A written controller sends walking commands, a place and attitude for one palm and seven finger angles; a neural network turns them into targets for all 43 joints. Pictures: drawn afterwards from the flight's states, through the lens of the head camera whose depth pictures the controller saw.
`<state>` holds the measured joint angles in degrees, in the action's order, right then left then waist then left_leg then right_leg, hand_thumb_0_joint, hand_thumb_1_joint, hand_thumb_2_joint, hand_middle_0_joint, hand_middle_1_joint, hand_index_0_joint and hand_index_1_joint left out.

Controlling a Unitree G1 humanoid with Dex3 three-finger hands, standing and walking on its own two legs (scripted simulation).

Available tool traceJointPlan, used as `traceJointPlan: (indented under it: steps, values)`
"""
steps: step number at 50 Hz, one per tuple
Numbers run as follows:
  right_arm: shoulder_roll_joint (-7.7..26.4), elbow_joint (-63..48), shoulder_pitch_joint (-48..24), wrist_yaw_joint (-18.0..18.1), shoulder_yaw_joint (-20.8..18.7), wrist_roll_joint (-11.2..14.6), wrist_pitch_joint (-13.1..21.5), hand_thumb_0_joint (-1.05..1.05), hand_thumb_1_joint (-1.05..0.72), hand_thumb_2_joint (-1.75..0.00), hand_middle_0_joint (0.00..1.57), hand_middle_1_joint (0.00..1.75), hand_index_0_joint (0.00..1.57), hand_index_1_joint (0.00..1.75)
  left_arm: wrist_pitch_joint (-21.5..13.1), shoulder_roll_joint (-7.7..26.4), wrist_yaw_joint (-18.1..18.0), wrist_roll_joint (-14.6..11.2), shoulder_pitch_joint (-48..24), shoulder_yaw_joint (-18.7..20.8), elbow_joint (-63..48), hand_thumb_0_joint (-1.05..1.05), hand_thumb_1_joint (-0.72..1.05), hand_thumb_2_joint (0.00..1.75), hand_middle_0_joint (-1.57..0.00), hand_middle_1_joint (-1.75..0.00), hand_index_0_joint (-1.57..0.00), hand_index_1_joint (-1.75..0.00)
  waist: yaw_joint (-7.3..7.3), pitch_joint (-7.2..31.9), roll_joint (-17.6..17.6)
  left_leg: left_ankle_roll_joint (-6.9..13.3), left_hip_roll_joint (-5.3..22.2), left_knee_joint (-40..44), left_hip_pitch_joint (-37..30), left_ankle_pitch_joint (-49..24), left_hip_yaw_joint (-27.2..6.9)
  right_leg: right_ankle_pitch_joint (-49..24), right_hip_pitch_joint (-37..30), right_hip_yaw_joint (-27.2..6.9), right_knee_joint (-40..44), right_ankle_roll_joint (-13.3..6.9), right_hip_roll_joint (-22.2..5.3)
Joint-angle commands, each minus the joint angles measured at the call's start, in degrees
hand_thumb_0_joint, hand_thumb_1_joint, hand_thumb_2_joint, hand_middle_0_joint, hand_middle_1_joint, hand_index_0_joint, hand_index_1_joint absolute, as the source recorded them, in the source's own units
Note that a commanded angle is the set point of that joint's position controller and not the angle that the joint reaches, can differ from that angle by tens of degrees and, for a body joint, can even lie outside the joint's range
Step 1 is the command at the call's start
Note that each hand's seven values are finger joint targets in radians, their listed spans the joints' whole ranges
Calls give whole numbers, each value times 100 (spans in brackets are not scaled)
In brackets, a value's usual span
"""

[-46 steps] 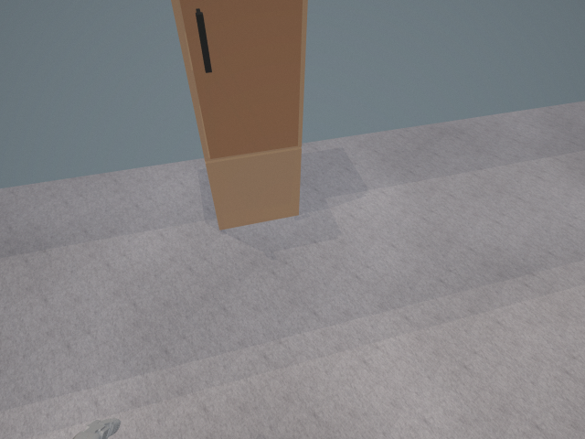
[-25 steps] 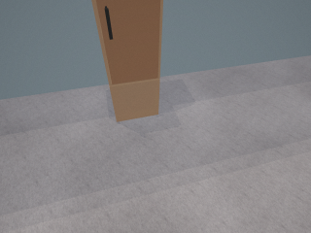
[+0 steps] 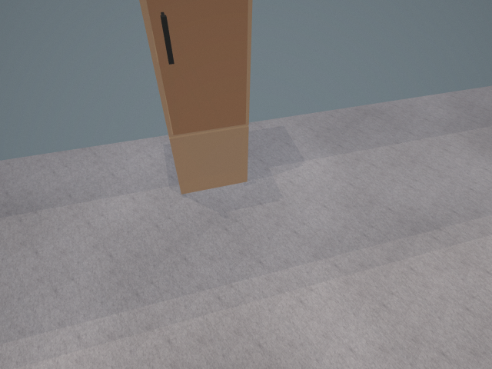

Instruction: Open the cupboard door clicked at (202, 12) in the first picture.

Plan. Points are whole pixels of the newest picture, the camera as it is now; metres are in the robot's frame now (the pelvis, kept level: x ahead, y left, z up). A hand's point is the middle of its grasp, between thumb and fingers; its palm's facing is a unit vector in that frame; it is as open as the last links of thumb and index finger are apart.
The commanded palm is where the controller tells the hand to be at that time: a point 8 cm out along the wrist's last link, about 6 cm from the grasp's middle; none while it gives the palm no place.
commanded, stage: look at it before walking up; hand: left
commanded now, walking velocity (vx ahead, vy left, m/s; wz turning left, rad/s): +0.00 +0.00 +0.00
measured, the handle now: (167, 38) +1.09 +0.33 +0.07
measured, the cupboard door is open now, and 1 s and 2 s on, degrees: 0 0 0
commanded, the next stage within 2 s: walk to a spot facing it in 0.52 s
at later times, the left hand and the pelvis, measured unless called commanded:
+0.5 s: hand out of the picture +0.08 +0.25 -0.16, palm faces -0.03 -0.94 -0.34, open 7.4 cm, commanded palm none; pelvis +0.01 +0.00 +0.00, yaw +0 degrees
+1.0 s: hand out of the picture +0.10 +0.17 -0.18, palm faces -0.15 -0.96 -0.22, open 7.4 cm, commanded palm none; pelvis +0.07 -0.03 -0.02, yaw -10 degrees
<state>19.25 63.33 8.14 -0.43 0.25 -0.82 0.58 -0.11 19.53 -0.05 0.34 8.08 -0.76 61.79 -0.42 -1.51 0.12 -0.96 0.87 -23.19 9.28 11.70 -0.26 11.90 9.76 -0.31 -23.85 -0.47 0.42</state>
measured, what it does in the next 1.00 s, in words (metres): lifts its right foot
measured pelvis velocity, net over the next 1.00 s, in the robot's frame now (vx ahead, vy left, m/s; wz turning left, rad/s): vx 0.07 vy -0.03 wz -0.17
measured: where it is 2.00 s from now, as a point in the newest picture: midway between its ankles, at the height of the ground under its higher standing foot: (267, 344)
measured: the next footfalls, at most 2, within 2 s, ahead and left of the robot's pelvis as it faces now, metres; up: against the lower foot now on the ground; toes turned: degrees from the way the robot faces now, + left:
right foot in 1.02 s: +0.12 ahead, -0.13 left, +0.00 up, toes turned -14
left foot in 1.52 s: +0.44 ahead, +0.02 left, +0.00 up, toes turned -10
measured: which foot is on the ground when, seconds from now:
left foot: down 0.00-1.00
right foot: down 0.00-0.86, up 0.88-1.00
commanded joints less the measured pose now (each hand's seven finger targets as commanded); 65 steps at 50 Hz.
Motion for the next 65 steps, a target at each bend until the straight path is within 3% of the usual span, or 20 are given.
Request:
traceJointPlan:
  steps: [1,31,33,37,39,41,43,44,45,47,48,49,50,51,52,53,54,56,60,65]
  values:
    - [1146,-340,-322,103,-230,19,118,0,-90,-90,20,30,20,30,-121,1155,-57,33,-261,273,-347,0,90,90,-20,-30,-20,-30,56,148,16,253,556,507,70,-261,-570,-6,67,-660,586,-139,-691]
    - [1164,-319,-409,118,-221,36,124,0,-90,-90,20,30,20,30,-151,1174,-65,34,-231,270,-300,0,90,90,-20,-30,-20,-30,46,313,-13,229,592,519,-236,-781,-527,-757,-144,-603,589,-132,-723]
    - [508,-186,-62,102,-74,-14,33,0,-90,-90,20,30,20,30,-25,529,-71,30,150,143,-153,0,90,90,-20,-30,-20,-30,53,322,50,118,560,347,-284,-56,-285,71,10,-689,573,-78,-655]
    - [578,-319,212,84,-196,-67,-44,0,-90,-90,20,30,20,30,113,599,57,90,386,278,-348,0,90,90,-20,-30,-20,-30,55,-358,101,180,545,220,258,1956,-186,2067,798,-1067,556,-262,-457]
    - [647,-409,355,86,-277,-64,-28,0,-90,-90,20,30,20,30,106,570,99,106,501,347,-488,0,90,90,-20,-30,-20,-30,47,-518,79,286,670,133,337,2363,-292,2330,1107,-1117,291,-343,-325]
    - [710,-467,588,107,-350,-56,42,0,-90,-90,20,30,20,30,54,399,138,94,537,379,-630,0,90,90,-20,-30,-20,-30,-48,-639,-357,497,999,358,2,2564,-675,2122,1712,-895,-399,-324,-77]
    - [915,-450,916,140,-454,-32,136,0,-90,-90,20,30,20,30,-32,91,182,76,378,384,-834,0,90,90,-20,-30,-20,-30,-178,-613,-1101,929,1851,992,-494,2317,-1461,1378,2280,-32,-1792,-140,197]
    - [874,-452,1055,135,-499,-19,184,0,-90,-90,20,30,20,30,-57,65,195,79,123,400,-972,0,90,90,-20,-30,-20,-30,-267,-559,-1099,1155,2143,1130,-792,1812,-1584,1663,2628,41,-2287,-74,-32]
    - [810,-448,1131,140,-502,-34,226,0,-90,-90,20,30,20,30,-78,9,210,86,25,415,-1051,0,90,90,-20,-30,-20,-30,-296,-553,-1077,1238,2228,1087,-980,1232,-1479,1815,2826,20,-2492,-37,-206]
    - [643,-442,1065,152,-481,-71,261,0,-90,-90,20,30,20,30,-145,-151,242,80,72,431,-1053,0,90,90,-20,-30,-20,-30,-181,-531,-938,1080,2118,645,-803,-150,-783,1829,2371,175,-2120,-33,-398]
    - [588,-476,855,155,-465,-82,259,0,-90,-90,20,30,20,30,-160,-235,264,76,439,441,-939,0,90,90,-20,-30,-20,-30,23,-337,-900,864,1927,298,-552,-405,-294,1576,1718,323,-1636,-56,-379]
    - [535,-518,633,156,-445,-74,250,0,-90,-90,20,30,20,30,-173,-234,273,87,1036,472,-728,0,90,90,-20,-30,-20,-30,338,-76,-533,604,1592,-539,23,-433,226,919,575,520,-959,-104,-196]
    - [394,-593,450,123,-418,-28,251,0,-90,-90,20,30,20,30,-209,-26,238,114,2020,539,-385,0,90,90,-20,-30,-20,-30,803,293,219,318,1090,-2038,833,-453,819,381,-775,290,-310,-220,-164]
    - [-145,-875,335,62,-302,45,280,0,-90,-90,20,30,20,30,-298,723,104,158,2872,718,-131,0,90,90,-20,-30,-20,-30,1017,459,2385,-44,282,-3929,2738,1729,1198,523,-1856,-2492,636,-763,-1795]
    - [-59,-1093,-29,54,-293,-1,326,0,-90,-90,20,30,20,30,-296,784,11,34,3094,679,-88,0,90,90,-20,-30,-20,-30,1006,397,1897,10,216,-4650,3293,2164,480,-54,-1900,-3642,1074,-1119,-2227]
    - [23,-1023,-47,54,-344,7,356,0,-90,-90,20,30,20,30,-326,616,-30,27,2765,657,-140,0,90,90,-20,-30,-20,-30,831,197,1227,74,485,-4855,3407,1635,177,-170,-1754,-3269,939,-1339,-2160]
    - [-94,-953,-194,40,-359,1,365,0,-90,-90,20,30,20,30,-338,364,-38,27,2469,605,-214,0,90,90,-20,-30,-20,-30,724,-72,511,59,634,-4928,3368,1254,203,-326,-1312,-2966,882,-1301,-2027]
    - [-233,-809,-32,24,-351,-54,288,0,-90,-90,20,30,20,30,-375,51,-57,80,2020,480,-327,0,90,90,-20,-30,-20,-30,411,-436,189,-40,761,-4740,3083,810,147,-646,-526,-2334,998,-1210,-1821]
    - [-477,-684,379,-37,-380,-54,121,0,-90,-90,20,30,20,30,-460,-157,-90,91,1890,424,-251,0,90,90,-20,-30,-20,-30,63,-386,262,-179,747,-4226,2886,176,293,-1077,-195,-1341,1173,-1047,-1382]
    - [-588,-954,-174,-121,-376,-34,131,0,-90,-90,20,30,20,30,-515,-331,-138,80,2134,376,-51,0,90,90,-20,-30,-20,-30,162,-555,483,-177,668,-3329,3090,-422,437,-1538,-476,-1002,1257,-957,-1146]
